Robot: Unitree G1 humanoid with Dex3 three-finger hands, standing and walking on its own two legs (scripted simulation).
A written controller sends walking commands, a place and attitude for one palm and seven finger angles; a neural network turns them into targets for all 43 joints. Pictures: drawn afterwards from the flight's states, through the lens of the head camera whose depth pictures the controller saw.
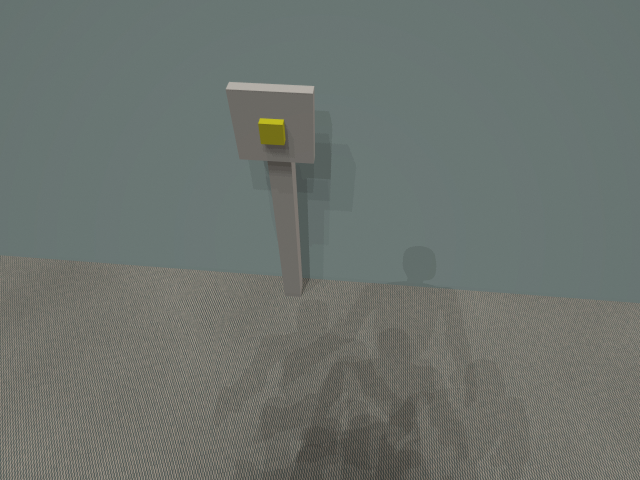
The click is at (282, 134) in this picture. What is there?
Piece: button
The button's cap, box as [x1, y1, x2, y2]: [258, 118, 285, 144]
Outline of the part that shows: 260,118 258,125 261,143 283,144 285,139 283,120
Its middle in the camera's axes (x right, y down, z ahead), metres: -0.11 -0.24 +0.85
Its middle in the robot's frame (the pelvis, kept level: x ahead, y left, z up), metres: +0.79 +0.14 -0.03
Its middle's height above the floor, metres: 0.76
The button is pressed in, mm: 0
